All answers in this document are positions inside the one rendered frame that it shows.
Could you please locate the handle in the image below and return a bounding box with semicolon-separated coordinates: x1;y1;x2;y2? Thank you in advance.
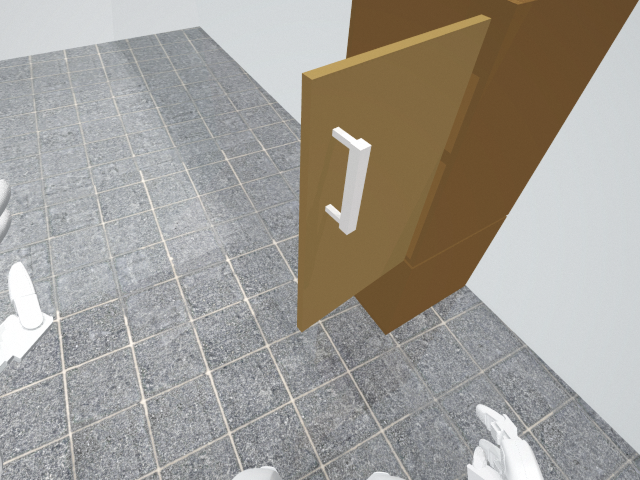
325;127;371;235

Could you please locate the cupboard door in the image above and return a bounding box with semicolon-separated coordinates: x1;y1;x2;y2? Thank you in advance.
297;14;492;332

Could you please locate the robot right hand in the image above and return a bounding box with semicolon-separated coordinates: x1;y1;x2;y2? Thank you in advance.
467;404;544;480

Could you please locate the robot left hand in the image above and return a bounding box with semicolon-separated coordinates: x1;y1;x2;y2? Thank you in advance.
0;179;53;374

